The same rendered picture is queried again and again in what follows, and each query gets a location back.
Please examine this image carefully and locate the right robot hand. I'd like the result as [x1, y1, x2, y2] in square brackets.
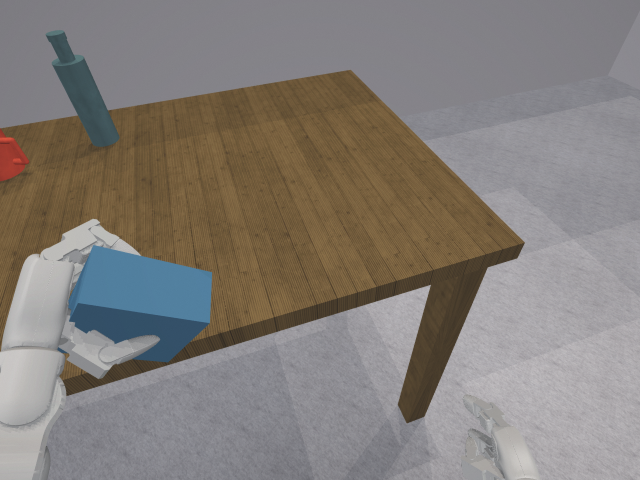
[461, 394, 541, 480]

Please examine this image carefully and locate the table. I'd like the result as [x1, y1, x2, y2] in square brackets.
[0, 70, 525, 423]

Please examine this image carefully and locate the left robot hand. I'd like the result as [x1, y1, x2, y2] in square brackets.
[1, 219, 160, 379]

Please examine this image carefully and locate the sponge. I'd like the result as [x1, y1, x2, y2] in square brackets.
[57, 245, 212, 362]

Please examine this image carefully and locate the robot left forearm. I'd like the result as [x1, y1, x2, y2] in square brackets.
[0, 347, 66, 480]

